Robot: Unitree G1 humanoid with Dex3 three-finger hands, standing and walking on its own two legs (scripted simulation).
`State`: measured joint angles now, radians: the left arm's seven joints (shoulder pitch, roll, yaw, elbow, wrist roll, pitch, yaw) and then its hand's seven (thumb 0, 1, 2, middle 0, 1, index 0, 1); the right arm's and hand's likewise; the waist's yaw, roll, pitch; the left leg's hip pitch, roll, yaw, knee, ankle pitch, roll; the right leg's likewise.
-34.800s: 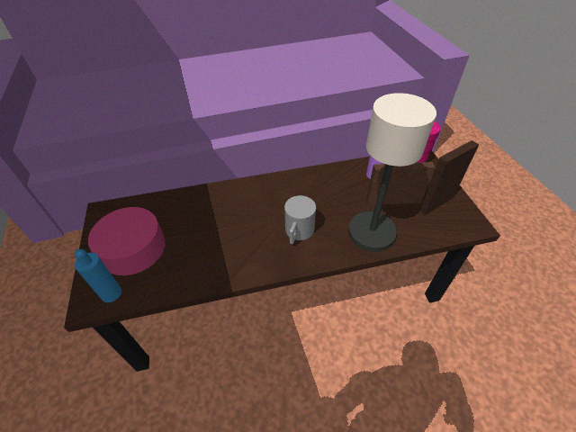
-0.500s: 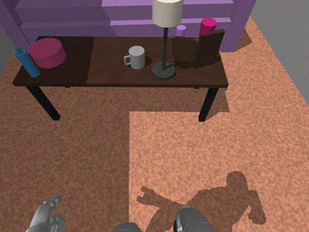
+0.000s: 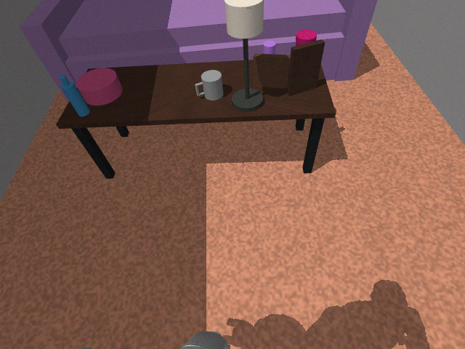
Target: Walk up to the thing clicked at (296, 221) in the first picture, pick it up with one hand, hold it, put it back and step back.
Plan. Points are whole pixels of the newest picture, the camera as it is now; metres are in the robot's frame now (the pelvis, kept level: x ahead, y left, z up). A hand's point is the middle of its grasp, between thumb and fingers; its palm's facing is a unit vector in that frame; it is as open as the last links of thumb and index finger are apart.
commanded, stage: step back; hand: left
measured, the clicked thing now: (209, 86) +1.14 +0.20 -0.28
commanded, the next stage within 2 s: stand in 0.96 s
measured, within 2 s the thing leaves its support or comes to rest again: neither
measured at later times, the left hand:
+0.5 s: hand out of the picture +0.03 +0.26 -0.14, palm faces +0.06 -0.93 -0.36, open 7.4 cm
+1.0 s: hand out of the picture +0.13 +0.28 -0.14, palm faces +0.02 -0.93 -0.37, open 7.4 cm
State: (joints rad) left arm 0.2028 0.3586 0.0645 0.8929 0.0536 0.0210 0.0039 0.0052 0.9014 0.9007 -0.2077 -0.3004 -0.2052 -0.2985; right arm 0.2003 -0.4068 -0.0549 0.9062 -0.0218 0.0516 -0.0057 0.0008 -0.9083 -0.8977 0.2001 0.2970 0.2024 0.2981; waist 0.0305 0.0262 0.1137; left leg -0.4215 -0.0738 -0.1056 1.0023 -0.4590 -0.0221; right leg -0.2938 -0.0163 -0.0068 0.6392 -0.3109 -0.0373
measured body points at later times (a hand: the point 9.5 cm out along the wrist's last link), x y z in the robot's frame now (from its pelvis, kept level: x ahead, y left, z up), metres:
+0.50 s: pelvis -0.02 +0.00 +0.00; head -0.01 +0.00 +0.45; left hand +0.03 +0.31 -0.12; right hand +0.07 -0.31 -0.12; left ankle +0.00 +0.14 -0.71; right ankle +0.02 -0.11 -0.73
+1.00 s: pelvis +0.03 +0.02 +0.01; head +0.04 +0.02 +0.46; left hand +0.13 +0.33 -0.11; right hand +0.15 -0.27 -0.11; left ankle +0.02 +0.14 -0.73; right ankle +0.02 -0.11 -0.73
